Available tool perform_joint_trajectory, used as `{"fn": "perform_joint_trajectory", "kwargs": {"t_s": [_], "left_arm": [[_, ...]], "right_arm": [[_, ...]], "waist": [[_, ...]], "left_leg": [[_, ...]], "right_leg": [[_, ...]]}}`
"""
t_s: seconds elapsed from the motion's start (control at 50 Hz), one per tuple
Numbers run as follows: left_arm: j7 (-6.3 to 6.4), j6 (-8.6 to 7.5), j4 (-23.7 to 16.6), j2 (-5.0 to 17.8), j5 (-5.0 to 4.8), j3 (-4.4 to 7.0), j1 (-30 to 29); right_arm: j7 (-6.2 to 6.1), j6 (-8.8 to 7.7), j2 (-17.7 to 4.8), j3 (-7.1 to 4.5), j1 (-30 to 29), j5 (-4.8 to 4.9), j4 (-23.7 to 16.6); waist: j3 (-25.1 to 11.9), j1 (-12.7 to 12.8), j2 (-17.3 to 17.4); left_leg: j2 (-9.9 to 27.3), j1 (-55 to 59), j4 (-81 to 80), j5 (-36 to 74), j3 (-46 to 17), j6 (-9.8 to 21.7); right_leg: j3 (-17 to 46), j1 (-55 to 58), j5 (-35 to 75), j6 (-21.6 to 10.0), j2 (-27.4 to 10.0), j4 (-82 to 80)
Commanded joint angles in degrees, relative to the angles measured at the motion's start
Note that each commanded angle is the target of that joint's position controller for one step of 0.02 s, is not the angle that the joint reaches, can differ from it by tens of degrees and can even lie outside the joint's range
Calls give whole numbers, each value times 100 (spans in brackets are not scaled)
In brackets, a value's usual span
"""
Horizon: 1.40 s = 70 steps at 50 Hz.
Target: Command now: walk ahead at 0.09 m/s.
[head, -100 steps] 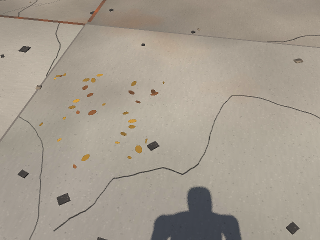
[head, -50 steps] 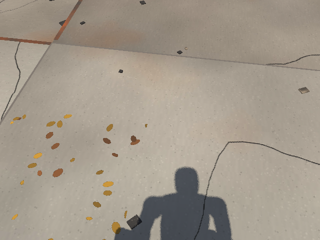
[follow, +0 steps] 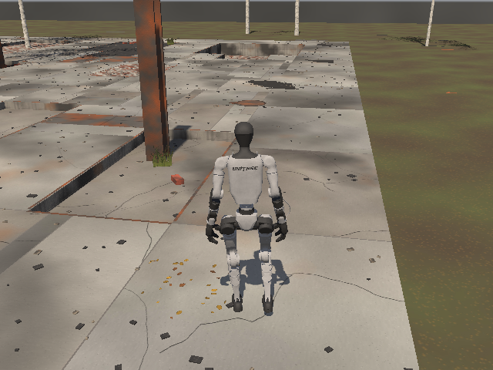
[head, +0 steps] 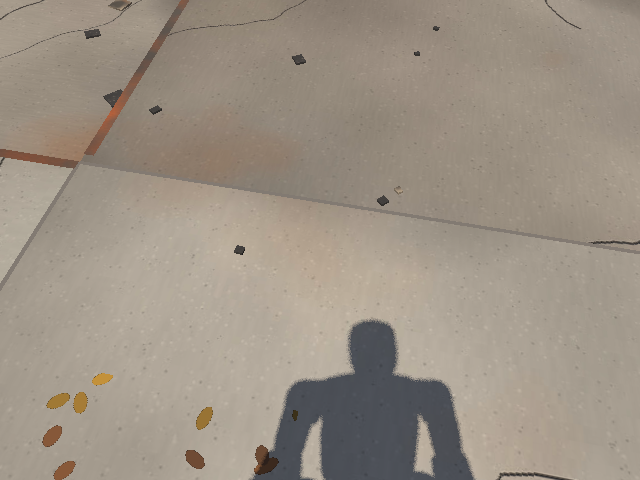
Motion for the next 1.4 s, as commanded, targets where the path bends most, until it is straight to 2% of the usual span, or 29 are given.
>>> {"fn": "perform_joint_trajectory", "kwargs": {"t_s": [0.02,0.08,0.16,0.2,0.24,0.32,0.4,0.46,0.48,0.5,0.52,0.54,0.56,0.58,0.62,0.68,0.76,0.82,0.92,0.98,1.0,1.02,1.04,1.06,1.1,1.14,1.24,1.32,1.4], "left_arm": [[54,170,207,174,-13,-13,928],[39,152,44,282,-20,-23,492],[34,-9,-131,355,23,-32,487],[42,-49,-220,784,-103,106,452],[54,-24,-330,1000,-22,214,531],[125,67,-569,1049,-38,346,165],[51,122,-635,1089,-34,427,231],[-11,203,-798,1251,-86,504,-183],[-20,224,-884,1118,-117,479,-245],[-24,229,-956,619,-120,367,45],[8,245,-1091,660,-82,374,52],[-31,257,-1064,1030,31,432,-59],[-83,278,-961,1085,19,485,-65],[-126,308,-882,1051,1,496,89],[-233,362,-845,998,21,475,186],[-318,415,-1054,969,-35,427,-193],[-513,459,-1445,1014,31,373,-834],[-643,409,-1663,938,36,322,-1096],[-702,253,-1870,890,-16,260,-1195],[-638,137,-1653,881,80,258,-326],[-559,73,-1359,1126,121,361,467],[-445,-12,-1250,1763,142,532,1221],[-386,-53,-1393,2166,-18,560,1148],[-335,-31,-1391,1856,-79,481,955],[-269,-92,-1493,1442,-85,324,432],[-227,-229,-1541,1262,-82,238,237],[-198,-387,-1203,1259,-148,179,791],[-123,-338,-1009,1174,-112,101,961],[-26,-356,-868,1265,-92,89,835]], "right_arm": [[-13,3,-685,-89,68,-18,-212],[-85,148,-887,-168,-67,23,-306],[-218,318,-989,-304,121,62,-347],[-246,393,-655,-296,247,110,-471],[-254,455,-606,-320,9,110,-612],[-195,463,-639,-356,-180,68,-828],[-248,422,-638,-316,-307,146,-1028],[-256,395,-662,-305,247,177,-1004],[-277,358,-870,-358,450,115,-982],[-314,349,-1389,-456,526,-7,-1049],[-287,407,-1854,-524,24,-17,-1262],[-262,407,-1524,-451,-15,-70,-1348],[-253,392,-1184,-352,-275,-38,-1398],[-253,394,-1069,-313,-564,-35,-1505],[-274,358,-1089,-310,-525,-16,-1573],[-246,351,-1162,-346,-60,-19,-1485],[-160,318,-1366,-438,304,-43,-1421],[-87,245,-1496,-500,342,-64,-1405],[53,163,-1653,-588,317,-90,-1361],[96,232,-1680,-598,36,27,-1379],[106,242,-1497,-528,24,18,-1406],[157,257,-1018,-370,-263,-19,-1706],[187,240,-1081,-381,-665,-188,-2024],[247,215,-1353,-433,-691,-203,-2002],[361,94,-1384,-426,-318,-30,-1773],[371,171,-1376,-407,-11,-164,-1543],[367,284,-1093,-299,-433,-106,-1638],[345,253,-851,-151,-1001,-49,-1791],[208,179,-1053,-192,-308,-43,-1522]], "waist": [[-713,181,807],[-425,124,737],[-168,79,225],[-77,-115,-896],[-15,96,-1169],[-405,-67,-433],[-764,117,-693],[-856,-206,-708],[-857,-257,-432],[-866,-78,905],[-657,3,1871],[-550,13,1180],[-354,165,639],[-259,323,533],[-363,281,881],[-461,17,883],[-339,-336,1029],[-126,-386,889],[-50,-349,868],[-195,140,633],[-565,440,103],[-833,822,-1433],[-349,731,-1431],[-15,624,-628],[116,131,-342],[-154,-55,-344],[-66,-20,-176],[48,168,-356],[-280,-124,-456]], "left_leg": [[1431,-255,-916,730,-1066,573],[1535,-411,-1049,-1093,-1225,508],[1481,-319,-413,-1207,-1110,177],[481,-319,661,-1198,-175,-206],[-42,-767,2016,-1773,-131,-402],[103,-1290,3158,-2094,-788,-496],[23,-871,2040,-1977,-718,-629],[-108,341,370,-1128,-580,-612],[216,1044,-348,-773,-822,-563],[1688,1651,-976,-967,-2209,-293],[2708,983,-985,93,-3199,454],[2697,667,-911,641,-3049,765],[2327,449,-793,760,-2427,698],[1940,420,-701,907,-1819,499],[1616,766,-530,1655,-1189,417],[1722,1306,-405,1944,-967,552],[2028,1595,-1145,-1500,-1317,601],[2167,1465,-1371,-2118,-1202,555],[2163,1054,-1275,-1961,-642,415],[1934,274,-325,-1535,37,177],[1616,-332,838,-1268,476,-19],[931,-1770,3040,-2105,1036,-381],[238,-3382,4059,-2893,50,-501],[671,-3507,4338,-2458,-578,-468],[902,-2930,3911,-1332,-653,-487],[883,-2448,3790,-836,-536,-610],[747,-2389,3416,-381,-268,-752],[463,-1768,2007,188,-56,-601],[84,-584,1288,149,-124,-192]], "right_leg": [[-171,1055,268,8,5,-642],[-276,1005,415,-66,37,-1049],[86,988,1036,-319,-189,-2164],[1454,449,1649,-764,-940,-2711],[2309,559,2288,-1331,-1542,-3263],[1802,1144,3372,-1391,-1118,-2903],[1843,1515,3698,-1210,-914,-2636],[1886,986,3193,-840,-601,-2358],[1748,395,2209,-511,-315,-2079],[1001,-483,369,-166,361,-909],[178,-1120,-1295,-29,902,34],[398,-945,-1201,-76,515,972],[472,-866,-809,-83,447,1346],[368,-842,-460,-27,400,1558],[185,-961,-103,130,405,1760],[35,-1108,-22,310,356,1376],[-77,-1237,121,268,111,494],[-240,-1006,69,116,18,-122],[-626,-86,-89,-265,72,-1056],[-892,1427,437,-453,383,-2123],[-627,2510,174,-580,449,-2425],[1722,3448,-1453,-1047,-1021,-3396],[4048,3384,-1964,-1619,-1903,-4098],[3381,3121,-1283,-1707,-1848,-3886],[2161,2623,393,-1375,-1155,-3852],[1488,2549,2064,-1202,-802,-3825],[634,2408,5259,-1071,-699,-3568],[265,2204,5831,-807,-509,-3317],[438,2411,6847,-592,-667,-2528]]}}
